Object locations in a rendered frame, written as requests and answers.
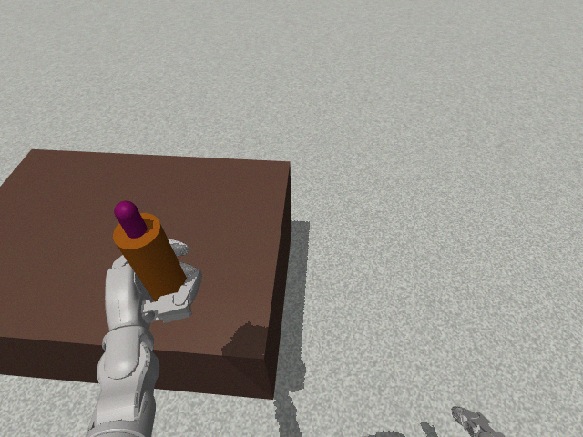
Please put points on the right robot hand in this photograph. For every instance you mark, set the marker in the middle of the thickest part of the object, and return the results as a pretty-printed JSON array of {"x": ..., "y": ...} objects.
[{"x": 476, "y": 424}]

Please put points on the bottle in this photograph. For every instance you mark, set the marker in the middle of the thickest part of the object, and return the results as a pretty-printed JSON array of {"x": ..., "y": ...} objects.
[{"x": 144, "y": 244}]

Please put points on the left robot arm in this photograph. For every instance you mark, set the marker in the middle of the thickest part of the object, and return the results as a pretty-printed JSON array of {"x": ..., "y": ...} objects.
[{"x": 126, "y": 373}]

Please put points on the left robot hand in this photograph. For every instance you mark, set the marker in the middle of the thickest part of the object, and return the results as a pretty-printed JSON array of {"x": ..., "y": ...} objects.
[{"x": 128, "y": 302}]

